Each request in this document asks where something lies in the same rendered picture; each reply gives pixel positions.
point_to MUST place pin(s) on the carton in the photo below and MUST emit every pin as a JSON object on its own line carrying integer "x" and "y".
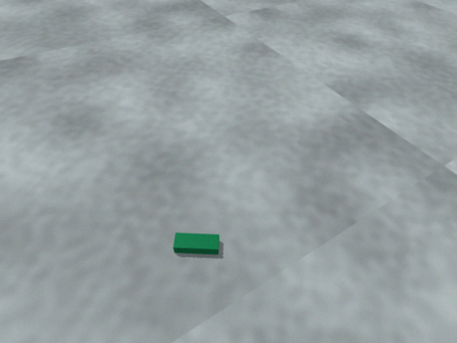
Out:
{"x": 196, "y": 243}

